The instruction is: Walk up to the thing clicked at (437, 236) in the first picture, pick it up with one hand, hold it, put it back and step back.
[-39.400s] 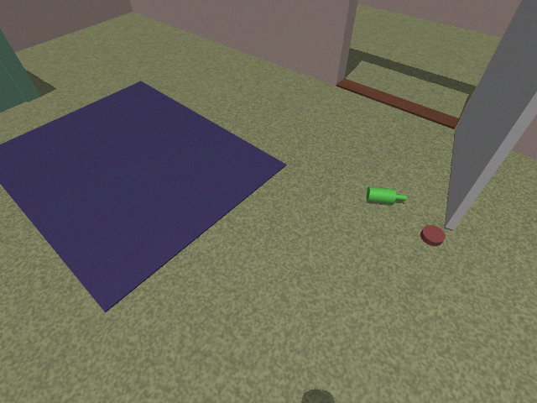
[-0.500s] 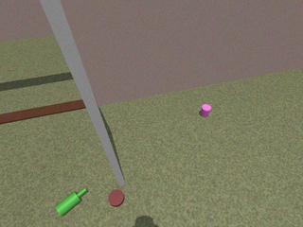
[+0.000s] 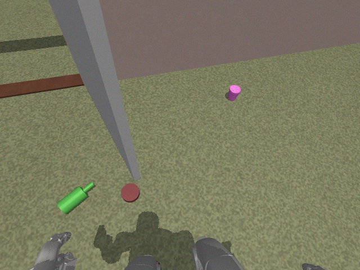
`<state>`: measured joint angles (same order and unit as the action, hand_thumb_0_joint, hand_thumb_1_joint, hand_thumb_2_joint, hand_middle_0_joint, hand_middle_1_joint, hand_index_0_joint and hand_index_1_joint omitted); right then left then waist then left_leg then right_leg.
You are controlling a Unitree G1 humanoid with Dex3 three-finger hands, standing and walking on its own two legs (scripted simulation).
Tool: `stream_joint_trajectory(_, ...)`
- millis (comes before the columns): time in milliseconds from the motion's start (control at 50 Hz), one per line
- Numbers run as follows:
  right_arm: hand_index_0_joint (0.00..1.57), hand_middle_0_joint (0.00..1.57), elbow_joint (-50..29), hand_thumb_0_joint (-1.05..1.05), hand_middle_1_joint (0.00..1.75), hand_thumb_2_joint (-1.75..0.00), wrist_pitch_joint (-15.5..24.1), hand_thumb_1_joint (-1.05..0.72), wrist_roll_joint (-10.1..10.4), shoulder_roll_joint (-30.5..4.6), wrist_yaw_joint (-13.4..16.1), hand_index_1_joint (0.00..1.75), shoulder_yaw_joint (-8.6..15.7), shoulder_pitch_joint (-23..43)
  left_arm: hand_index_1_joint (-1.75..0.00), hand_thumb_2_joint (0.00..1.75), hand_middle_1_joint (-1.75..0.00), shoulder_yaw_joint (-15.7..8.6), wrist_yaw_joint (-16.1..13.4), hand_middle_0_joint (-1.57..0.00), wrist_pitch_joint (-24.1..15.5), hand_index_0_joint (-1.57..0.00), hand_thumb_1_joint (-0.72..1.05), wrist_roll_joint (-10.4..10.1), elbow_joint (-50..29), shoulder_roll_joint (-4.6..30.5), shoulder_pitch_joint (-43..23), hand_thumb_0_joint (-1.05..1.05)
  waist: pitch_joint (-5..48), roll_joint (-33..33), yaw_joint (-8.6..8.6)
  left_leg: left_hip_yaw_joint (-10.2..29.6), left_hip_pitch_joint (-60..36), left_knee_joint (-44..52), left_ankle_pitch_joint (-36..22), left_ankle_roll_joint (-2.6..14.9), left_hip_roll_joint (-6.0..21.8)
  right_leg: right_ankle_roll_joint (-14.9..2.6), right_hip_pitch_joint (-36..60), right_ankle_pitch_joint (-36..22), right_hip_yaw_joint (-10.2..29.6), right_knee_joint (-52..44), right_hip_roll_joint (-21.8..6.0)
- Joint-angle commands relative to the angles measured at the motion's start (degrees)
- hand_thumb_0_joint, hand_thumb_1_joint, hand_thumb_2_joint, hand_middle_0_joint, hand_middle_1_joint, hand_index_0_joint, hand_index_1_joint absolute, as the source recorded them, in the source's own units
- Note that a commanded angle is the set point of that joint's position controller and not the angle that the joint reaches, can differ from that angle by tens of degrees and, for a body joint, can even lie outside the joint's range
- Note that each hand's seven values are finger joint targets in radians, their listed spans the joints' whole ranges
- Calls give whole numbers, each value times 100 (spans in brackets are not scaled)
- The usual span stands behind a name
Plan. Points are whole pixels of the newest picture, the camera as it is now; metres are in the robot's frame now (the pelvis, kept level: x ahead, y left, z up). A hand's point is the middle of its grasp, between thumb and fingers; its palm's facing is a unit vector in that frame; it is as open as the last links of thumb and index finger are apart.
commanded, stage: step back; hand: left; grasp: from above
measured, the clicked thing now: (130, 192) +0.48 +0.24 -0.75
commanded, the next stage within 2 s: none
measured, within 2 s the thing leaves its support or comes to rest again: neither
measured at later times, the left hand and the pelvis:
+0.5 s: hand out of the picture +0.01 +0.25 -0.14, palm faces -0.04 -0.91 -0.40, open 7.4 cm; pelvis -0.12 -0.01 +0.00, yaw -2 degrees
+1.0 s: hand out of the picture -0.19 +0.26 -0.17, palm faces -0.08 -0.92 -0.39, open 7.4 cm; pelvis -0.29 -0.01 -0.01, yaw -5 degrees
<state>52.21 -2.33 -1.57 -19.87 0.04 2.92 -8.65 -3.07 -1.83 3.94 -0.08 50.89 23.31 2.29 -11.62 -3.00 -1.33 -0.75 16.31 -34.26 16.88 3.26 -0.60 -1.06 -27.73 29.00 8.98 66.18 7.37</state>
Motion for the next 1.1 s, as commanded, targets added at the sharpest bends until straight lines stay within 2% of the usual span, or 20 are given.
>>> stream_joint_trajectory(0,20,20,-596,0,30,-90,229,-90,42,-1460,217,30,417,-132,-30,90,-30,-294,-26,-20,-143,-20,90,79,-463,953,358,0,1549,942,-47,1460,-1760,493,-3956,975,1557,162,-347,9,154,-84,-239)
stream_joint_trajectory(100,20,20,-647,0,30,-90,209,-90,20,-1597,227,30,417,-332,-30,90,-30,-343,27,-20,-233,-20,90,96,-638,873,393,0,1569,997,-170,1327,-1822,322,-3774,1074,1604,208,107,24,-260,-1578,-485)
stream_joint_trajectory(220,20,20,-796,0,30,-90,86,-90,119,-1624,121,30,364,291,-30,90,-30,-414,78,-20,-294,-20,90,181,-213,857,1341,0,1590,960,335,973,-58,8,-1429,499,1287,-171,2015,-1809,-681,-3939,-636)
stream_joint_trajectory(240,20,20,-844,0,30,-90,74,-90,158,-1462,107,30,318,261,-30,90,-30,-507,82,-20,-320,-20,90,250,-264,1191,1340,0,1526,177,291,761,696,-476,-574,182,859,-440,2210,-1953,359,-4118,-1255)
stream_joint_trajectory(260,20,20,-890,0,30,-90,72,-90,180,-1179,116,30,244,338,-30,90,-30,-595,106,-20,-319,-20,90,199,-420,1610,1062,0,1100,-926,314,251,1302,-1410,1023,-184,-204,-1089,1666,-1637,1710,-4733,-2230)
stream_joint_trajectory(280,20,20,-796,0,30,-90,31,-90,148,-1342,177,30,337,359,-30,90,-30,-619,105,-20,-327,-20,90,261,-670,1974,628,0,819,-1383,444,553,720,-2864,2045,-306,-481,-1837,332,-1792,2590,-5075,-3063)
stream_joint_trajectory(360,20,20,-432,0,30,-90,66,-90,212,-1284,135,30,271,-295,-30,90,-30,-478,34,-20,-358,-20,90,198,-891,1145,-14,0,778,-550,-28,971,904,-3482,1179,-307,-660,-1164,836,-3103,598,-4452,-1978)
stream_joint_trajectory(500,20,20,-607,0,30,-90,208,-90,137,-1213,180,30,166,-375,-30,90,-30,-481,6,-20,-245,-20,90,221,-1020,1021,696,0,1635,-780,365,448,943,-656,1233,-438,-90,-1105,2849,-3872,480,-3639,-2063)
stream_joint_trajectory(560,20,20,-437,0,30,-90,262,-90,32,-1201,166,30,256,-811,-30,90,-30,-433,59,-20,-108,-20,90,92,-1096,1165,530,0,1691,-695,103,101,-272,1380,-667,-317,-121,-714,2116,-3586,130,-2923,-1751)
stream_joint_trajectory(580,20,20,-477,0,30,-90,274,-90,-71,-1483,163,30,356,-750,-30,90,-30,-377,75,-20,-64,-20,90,79,-1143,940,613,0,1617,-77,175,1048,-722,1369,-887,-157,432,-386,1181,-2499,-32,-2627,-1406)
stream_joint_trajectory(600,20,20,-567,0,30,-90,266,-90,-137,-2092,145,30,495,-539,-30,90,-30,-331,80,-20,-69,-20,90,58,-1211,724,656,0,1498,1411,235,2737,-1164,1561,-1708,359,1712,-83,-141,-519,-633,-1629,-529)
stream_joint_trajectory(620,20,20,-689,0,30,-90,238,-90,-94,-2494,103,30,542,-425,-30,90,-30,-458,-12,-20,-79,-20,90,113,-1244,1007,115,0,1223,1662,-176,3427,61,1690,-1765,1273,2408,62,112,830,-154,-660,-254)
stream_joint_trajectory(640,20,20,-727,0,30,-90,278,-90,-104,-2389,143,30,543,-195,-30,90,-30,-495,-35,-20,-91,-20,90,161,-1197,1138,22,0,969,1504,-152,3603,521,1758,-1639,1486,2503,50,266,742,297,103,-326)
stream_joint_trajectory(680,20,20,-799,0,30,-90,293,-90,-136,-1797,172,30,355,272,-30,90,-30,-490,18,-20,-77,-20,90,45,-952,971,486,0,856,962,290,1870,112,1316,-2441,932,1573,-47,23,108,511,616,-92)
stream_joint_trajectory(720,20,20,-791,0,30,-90,304,-90,-61,-1538,190,30,321,280,-30,90,-30,-495,54,-20,-72,-20,90,36,-803,960,901,0,971,822,421,1329,-398,1151,-2478,609,1193,-24,-258,-300,372,701,28)
stream_joint_trajectory(900,20,20,-920,0,30,-90,209,-90,-29,-1685,198,30,450,-216,-30,90,-30,-452,70,-20,-158,-20,90,124,-849,893,837,0,1398,1255,-121,1462,-1139,844,-2252,1174,1595,370,268,120,-202,-1142,-430)
stream_joint_trajectory(1020,20,20,-1089,0,30,-90,40,-90,13,-1812,141,30,463,429,-30,90,-30,-549,193,-20,-180,-20,90,180,-228,925,2044,0,1668,1370,439,1178,443,502,-326,440,1231,-81,2212,-1108,-838,-3891,-683)
stream_joint_trajectory(1040,20,20,-1091,0,30,-90,19,-90,58,-1602,137,30,400,341,-30,90,-30,-598,197,-20,-195,-20,90,263,-289,1106,1919,0,1398,648,394,1004,1069,-28,568,143,722,-230,2123,-627,-43,-4293,-1012)
stream_joint_trajectory(1060,20,20,-1151,0,30,-90,26,-90,104,-1236,167,30,301,261,-30,90,-30,-710,211,-20,-214,-20,90,334,-488,1580,1629,0,986,-775,374,646,2126,-1255,1416,-265,-379,-632,1766,240,1704,-4890,-2084)
stream_joint_trajectory(1080,20,20,-1158,0,30,-90,19,-90,67,-1431,264,30,397,381,-30,90,-30,-801,199,-20,-178,-20,90,337,-841,2174,995,0,679,-1517,567,740,1427,-2654,1807,-443,-482,-1502,-79,843,2632,-5544,-3174)
